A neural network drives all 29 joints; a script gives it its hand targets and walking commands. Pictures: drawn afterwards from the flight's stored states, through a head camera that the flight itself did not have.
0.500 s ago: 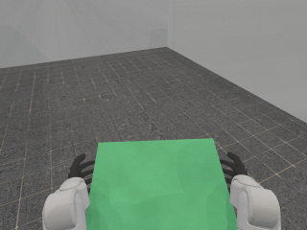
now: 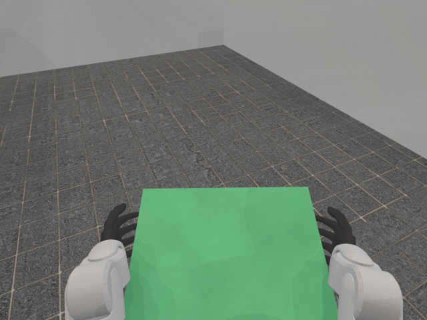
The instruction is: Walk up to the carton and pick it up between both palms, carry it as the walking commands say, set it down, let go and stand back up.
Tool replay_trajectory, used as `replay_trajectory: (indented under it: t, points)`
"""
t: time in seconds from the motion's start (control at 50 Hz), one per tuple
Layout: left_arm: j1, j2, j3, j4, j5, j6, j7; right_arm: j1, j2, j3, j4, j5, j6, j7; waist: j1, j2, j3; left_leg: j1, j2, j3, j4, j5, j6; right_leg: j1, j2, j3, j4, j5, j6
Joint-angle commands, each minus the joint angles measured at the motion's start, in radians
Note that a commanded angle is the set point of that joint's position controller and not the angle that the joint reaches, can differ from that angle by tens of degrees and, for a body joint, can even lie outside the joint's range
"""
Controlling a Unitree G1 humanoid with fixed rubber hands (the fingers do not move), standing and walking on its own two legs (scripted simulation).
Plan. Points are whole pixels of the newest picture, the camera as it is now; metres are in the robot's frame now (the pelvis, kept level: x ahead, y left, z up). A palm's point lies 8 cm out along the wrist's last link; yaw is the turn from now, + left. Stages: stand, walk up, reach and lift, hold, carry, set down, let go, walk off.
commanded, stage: carry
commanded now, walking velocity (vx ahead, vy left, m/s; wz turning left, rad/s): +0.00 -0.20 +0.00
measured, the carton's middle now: (225, 267) +0.25 -0.01 +0.02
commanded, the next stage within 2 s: none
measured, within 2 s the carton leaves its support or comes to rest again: neither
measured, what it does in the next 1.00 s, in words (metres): steps to the right: left foot, then right foot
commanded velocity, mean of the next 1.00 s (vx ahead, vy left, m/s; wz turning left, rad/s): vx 0.00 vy -0.20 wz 0.00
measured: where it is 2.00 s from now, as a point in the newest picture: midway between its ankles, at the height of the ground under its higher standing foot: outside the picture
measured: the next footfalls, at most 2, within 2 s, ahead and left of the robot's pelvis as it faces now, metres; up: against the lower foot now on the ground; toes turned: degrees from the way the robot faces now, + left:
left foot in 0.14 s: +0.04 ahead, +0.09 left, +0.00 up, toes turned +9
right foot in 0.40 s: +0.02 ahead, -0.23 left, +0.00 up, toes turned -5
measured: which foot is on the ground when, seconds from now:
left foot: up 0.00-0.12, down 0.14-0.42, up 0.44-0.60, down 0.62-0.90, up 0.92-1.00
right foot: down 0.00-0.16, up 0.18-0.38, down 0.40-0.64, up 0.66-0.86, down 0.88-1.00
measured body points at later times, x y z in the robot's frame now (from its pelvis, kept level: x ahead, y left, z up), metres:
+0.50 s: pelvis -0.07 -0.11 +0.01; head -0.10 -0.12 +0.46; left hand +0.19 +0.07 +0.10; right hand +0.17 -0.31 +0.09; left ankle -0.02 +0.04 -0.70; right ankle -0.02 -0.23 -0.71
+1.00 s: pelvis -0.14 -0.23 +0.01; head -0.16 -0.24 +0.46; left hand +0.11 -0.06 +0.10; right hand +0.10 -0.43 +0.09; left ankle -0.11 -0.09 -0.69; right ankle -0.09 -0.34 -0.71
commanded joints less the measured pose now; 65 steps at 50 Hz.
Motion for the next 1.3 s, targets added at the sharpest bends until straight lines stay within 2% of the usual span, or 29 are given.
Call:
replay_trajectory:
  t: [0.0, 0.1, 0.12, 0.14, 0.16, 0.22, 0.26, 0.3, 0.34, 0.4, 0.42, 0.48, 0.56, 0.58, 0.62, 0.64, 0.7, 0.74, 0.82, 0.86, 0.88, 0.9, 0.94, 1.04, 1.08, 1.1, 1.12, 1.2, 1.28]
  points:
    - [-0.442, -0.838, -0.742, -0.14, -0.419, 0.005, -0.224, -0.575, 0.836, 0.822, -0.087, 0.447, 0.003, 0.253, 0.011, -0.156, -0.2, -0.015, -0.058, 0.048, 0.08, -0.041, 0.021, 0.167, -0.244, 0.315, -0.312, 0.156, -0.137]
    - [-0.415, -0.839, -0.766, -0.146, -0.432, 0.008, -0.221, -0.563, 0.804, 0.807, -0.125, 0.441, -0.01, 0.249, 0.001, -0.092, -0.269, 0.254, -0.047, 0.049, -0.301, 0.156, 0.049, 0.092, -0.206, 0.237, -0.301, -0.123, -0.115]
    - [-0.461, -0.84, -0.768, -0.138, -0.426, 0.013, -0.22, -0.576, 0.84, 0.814, -0.098, 0.444, -0.003, 0.255, -0.019, 0.032, -0.213, 0.339, 0.065, -0.101, -0.433, 0.193, 0.069, -0.031, -0.146, 0.167, -0.195, -0.16, -0.052]
    - [-0.43, -0.836, -0.746, -0.091, -0.417, 0.027, -0.22, -0.532, 0.832, 0.793, -0.062, 0.429, -0.004, 0.243, -0.029, 0.262, -0.187, 0.347, 0.285, -0.453, -0.593, -0.021, 0.157, -0.174, -0.037, 0.072, 0.004, -0.153, 0.024]
    - [-0.436, -0.806, -0.753, -0.088, -0.398, 0.038, -0.224, -0.51, 0.8, 0.768, -0.024, 0.406, -0.003, 0.246, -0.021, 0.375, -0.142, 0.204, 0.39, -0.535, -0.646, -0.144, 0.222, -0.161, -0.049, 0.132, 0.22, -0.193, 0.037]
    - [-0.549, -0.85, -0.801, -0.144, -0.455, 0.017, -0.241, -0.58, 0.854, 0.783, -0.066, 0.404, -0.02, 0.254, 0.006, 0.12, -0.081, 0.108, 0.296, -0.301, -0.617, 0.004, 0.156, -0.123, -0.073, 0.18, 0.341, -0.115, 0.043]
    - [-0.5, -0.86, -0.798, -0.094, -0.463, 0.017, -0.246, -0.603, 0.844, 0.79, -0.109, 0.403, -0.024, 0.242, -0.003, 0.109, -0.133, 0.201, 0.235, -0.191, -0.516, 0.178, 0.11, -0.08, -0.042, 0.092, 0.14, -0.15, 0.054]
    - [-0.561, -0.852, -0.828, -0.146, -0.473, 0.016, -0.237, -0.572, 0.83, 0.765, -0.096, 0.39, -0.024, 0.244, -0.009, 0.27, -0.091, 0.218, 0.205, -0.17, -0.524, 0.253, 0.103, -0.068, 0.005, 0.032, 0.072, -0.169, 0.064]
    - [-0.454, -0.828, -0.793, -0.101, -0.467, 0.022, -0.245, -0.509, 0.796, 0.763, -0.079, 0.371, -0.016, 0.236, 0.01, 0.193, -0.173, 0.152, 0.193, -0.102, -0.445, 0.213, 0.074, 0.125, -0.002, 0.015, -0.162, -0.087, 0.049]
    - [-0.484, -0.83, -0.767, -0.116, -0.459, 0.012, -0.249, -0.549, 0.838, 0.801, -0.104, 0.39, -0.022, 0.225, -0.004, -0.287, -0.187, -0.056, -0.053, 0.093, -0.067, 0.085, -0.028, 0.32, -0.233, 0.297, -0.388, 0.169, 0.011]
    - [-0.412, -0.816, -0.735, -0.072, -0.426, 0.004, -0.242, -0.593, 0.793, 0.823, -0.146, 0.416, -0.02, 0.232, 0.009, -0.336, -0.177, -0.046, -0.075, 0.106, -0.032, -0.08, -0.036, 0.233, -0.271, 0.311, -0.312, 0.274, -0.077]
    - [-0.487, -0.85, -0.75, -0.17, -0.438, -0.011, -0.241, -0.596, 0.859, 0.843, -0.114, 0.442, -0.013, 0.254, 0.008, -0.198, -0.209, -0.056, -0.066, 0.058, 0.105, -0.036, 0.007, 0.258, -0.243, 0.245, -0.286, 0.333, -0.099]
    - [-0.416, -0.86, -0.731, -0.129, -0.406, -0.011, -0.226, -0.62, 0.853, 0.863, -0.152, 0.467, -0.018, 0.256, 0.003, -0.194, -0.25, 0.145, -0.052, 0.07, -0.16, 0.165, 0.035, 0.191, -0.195, 0.158, -0.226, 0.212, -0.101]
    - [-0.415, -0.853, -0.749, -0.154, -0.41, -0.009, -0.211, -0.575, 0.844, 0.854, -0.134, 0.469, -0.008, 0.262, -0.008, -0.075, -0.269, 0.27, -0.024, 0.008, -0.388, 0.259, 0.039, 0.125, -0.197, 0.186, -0.167, 0.212, -0.091]
    - [-0.461, -0.869, -0.775, -0.162, -0.425, 0.002, -0.215, -0.516, 0.845, 0.815, -0.097, 0.454, -0.012, 0.267, -0.009, 0.318, -0.278, 0.463, 0.373, -0.486, -0.525, 0.49, 0.149, -0.174, -0.023, 0.093, 0.157, -0.212, 0.023]
    - [-0.469, -0.844, -0.78, -0.173, -0.419, 0.009, -0.215, -0.519, 0.823, 0.802, -0.094, 0.441, -0.014, 0.268, -0.016, 0.22, -0.226, 0.398, 0.395, -0.476, -0.501, 0.449, 0.235, -0.188, -0.048, 0.168, 0.241, -0.247, 0.033]
    - [-0.434, -0.885, -0.79, -0.102, -0.422, 0.007, -0.238, -0.562, 0.869, 0.831, -0.13, 0.443, -0.037, 0.263, -0.006, 0.089, -0.141, 0.273, 0.337, -0.364, -0.53, 0.281, 0.196, -0.183, -0.073, 0.187, 0.355, -0.172, 0.037]
    - [-0.586, -0.875, -0.843, -0.251, -0.484, -0.01, -0.237, -0.511, 0.873, 0.786, -0.093, 0.417, -0.035, 0.265, -0.005, 0.242, -0.131, 0.223, 0.244, -0.188, -0.51, 0.267, 0.131, -0.105, -0.06, 0.109, 0.22, -0.129, 0.043]
    - [-0.462, -0.842, -0.831, -0.191, -0.48, -0.005, -0.237, -0.471, 0.796, 0.773, -0.111, 0.38, -0.039, 0.247, 0.013, 0.216, -0.204, 0.185, 0.169, -0.041, -0.363, 0.383, 0.064, 0.138, -0.027, 0.021, -0.148, -0.02, 0.056]
    - [-0.433, -0.825, -0.807, -0.187, -0.468, -0.001, -0.239, -0.472, 0.805, 0.804, -0.137, 0.4, -0.036, 0.243, 0.006, 0.013, -0.224, 0.13, 0.07, 0.044, -0.173, 0.318, 0.031, 0.291, -0.081, 0.082, -0.363, 0.006, 0.055]
    - [-0.466, -0.849, -0.804, -0.145, -0.465, 0.0, -0.251, -0.532, 0.831, 0.822, -0.161, 0.396, -0.041, 0.235, -0.001, -0.242, -0.193, -0.054, -0.043, 0.104, -0.061, 0.057, -0.013, 0.313, -0.263, 0.341, -0.398, 0.057, 0.002]
    - [-0.389, -0.808, -0.771, -0.126, -0.432, 0.002, -0.243, -0.511, 0.771, 0.827, -0.165, 0.398, -0.022, 0.239, 0.007, -0.358, -0.158, 0.004, -0.054, 0.09, 0.006, -0.087, -0.038, 0.155, -0.292, 0.341, -0.34, 0.106, -0.087]
    - [-0.469, -0.823, -0.779, -0.165, -0.433, 0.002, -0.233, -0.537, 0.804, 0.81, -0.098, 0.418, -0.012, 0.25, 0.008, -0.153, -0.126, -0.036, -0.076, 0.076, 0.143, -0.083, -0.008, 0.159, -0.253, 0.289, -0.326, 0.219, -0.112]
    - [-0.378, -0.85, -0.752, -0.164, -0.413, -0.009, -0.221, -0.559, 0.831, 0.865, -0.173, 0.47, -0.014, 0.262, 0.007, -0.176, -0.246, 0.148, -0.056, 0.073, -0.197, 0.125, 0.033, 0.202, -0.199, 0.189, -0.247, 0.197, -0.106]
    - [-0.43, -0.85, -0.767, -0.205, -0.436, -0.015, -0.213, -0.519, 0.851, 0.852, -0.142, 0.467, -0.009, 0.261, -0.016, -0.085, -0.304, 0.389, 0.081, -0.116, -0.452, 0.239, 0.057, 0.071, -0.156, 0.167, -0.081, 0.166, -0.057]
    - [-0.401, -0.852, -0.783, -0.181, -0.439, -0.004, -0.22, -0.51, 0.836, 0.843, -0.151, 0.451, -0.013, 0.258, -0.02, 0.153, -0.3, 0.474, 0.314, -0.399, -0.51, 0.39, 0.148, -0.115, -0.056, 0.108, 0.049, -0.01, 0.012]
    - [-0.46, -0.836, -0.784, -0.213, -0.434, -0.001, -0.218, -0.475, 0.833, 0.8, -0.086, 0.427, -0.019, 0.252, -0.016, 0.299, -0.217, 0.347, 0.381, -0.455, -0.503, 0.359, 0.237, -0.13, -0.061, 0.141, 0.164, -0.216, 0.033]
    - [-0.529, -0.866, -0.824, -0.224, -0.457, -0.002, -0.238, -0.564, 0.867, 0.834, -0.147, 0.435, -0.034, 0.26, 0.0, 0.2, -0.085, 0.144, 0.269, -0.188, -0.538, 0.106, 0.123, -0.03, -0.078, 0.112, 0.143, -0.161, 0.037]
    - [-0.437, -0.819, -0.789, -0.158, -0.448, 0.012, -0.236, -0.54, 0.822, 0.811, -0.138, 0.416, -0.026, 0.242, 0.01, 0.123, -0.187, 0.111, 0.124, 0.004, -0.294, 0.302, 0.046, 0.261, -0.007, 0.005, -0.225, -0.051, 0.052]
